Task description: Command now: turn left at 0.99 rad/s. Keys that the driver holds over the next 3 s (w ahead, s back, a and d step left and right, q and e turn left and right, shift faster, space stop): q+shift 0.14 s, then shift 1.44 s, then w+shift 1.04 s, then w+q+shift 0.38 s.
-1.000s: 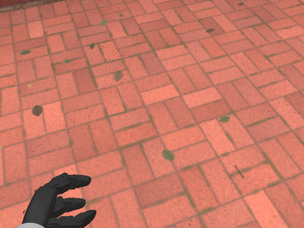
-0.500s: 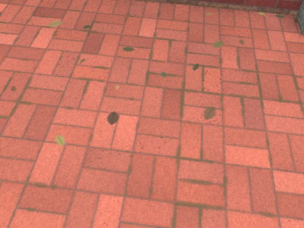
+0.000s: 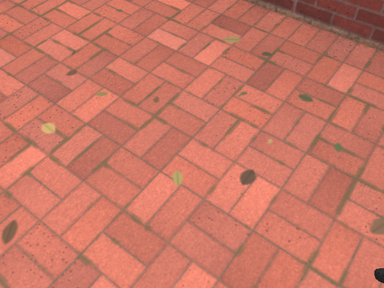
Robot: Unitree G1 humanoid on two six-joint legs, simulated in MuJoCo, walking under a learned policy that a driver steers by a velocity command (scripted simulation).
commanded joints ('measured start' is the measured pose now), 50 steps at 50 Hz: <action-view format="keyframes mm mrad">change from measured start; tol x16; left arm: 1 -120 81 16 -128 -11 -2 27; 50 83 44 -41 22 -17 -10 7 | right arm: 1 98 -156 -48 -23 -3 -4 2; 50 44 41 40 217 -37 -53 -11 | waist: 1 -36 -151 -105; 16 -14 -197 -172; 18 38 289 -198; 34 44 81 -94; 37 -40 -191 -127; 50 22 -35 -67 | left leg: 1 -160 137 85 342 31 -60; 7 -211 252 215 212 97 -100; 14 119 209 284 -230 75 -36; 16 312 170 301 -498 240 24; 18 620 535 -164 -510 854 190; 19 465 614 -224 -560 796 356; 24 292 394 38 -588 630 215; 37 228 201 132 -505 209 55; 50 281 205 133 -469 335 39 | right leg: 1 171 -300 251 -193 31 -191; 15 208 -336 -58 -105 266 -193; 17 9 -256 -165 97 68 -59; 18 -284 -134 -240 401 -481 49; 20 -313 -118 -74 632 -446 56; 25 -181 -108 -68 606 -158 79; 32 4 -98 -80 170 -228 53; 36 284 -198 23 -71 314 -23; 39 96 -153 -9 -86 -32 -46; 50 106 -120 -45 -59 -16 -26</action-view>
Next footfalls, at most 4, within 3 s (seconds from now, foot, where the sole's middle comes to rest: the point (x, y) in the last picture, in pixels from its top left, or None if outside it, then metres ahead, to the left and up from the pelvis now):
0.34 left None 0.00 0.14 -0.77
0.70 right None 0.07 -0.09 -0.77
1.88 left None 0.06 0.19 -0.77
2.34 right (156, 264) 0.54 0.16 -0.77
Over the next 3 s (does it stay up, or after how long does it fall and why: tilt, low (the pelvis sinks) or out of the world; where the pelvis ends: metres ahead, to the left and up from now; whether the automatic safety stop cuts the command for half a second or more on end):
stays up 0.90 0.40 0.00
